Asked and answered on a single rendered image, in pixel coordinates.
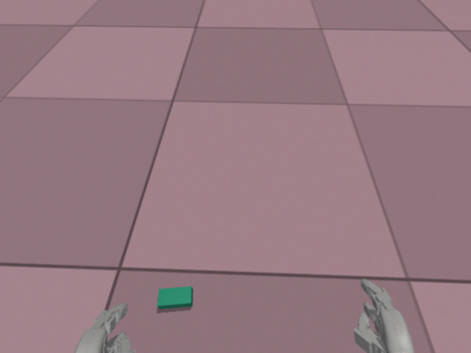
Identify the right robot hand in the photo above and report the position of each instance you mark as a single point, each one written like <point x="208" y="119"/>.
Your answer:
<point x="389" y="324"/>

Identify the small box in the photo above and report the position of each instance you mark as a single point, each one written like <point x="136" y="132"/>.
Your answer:
<point x="175" y="297"/>

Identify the left robot hand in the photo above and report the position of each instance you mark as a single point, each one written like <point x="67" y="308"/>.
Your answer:
<point x="94" y="340"/>

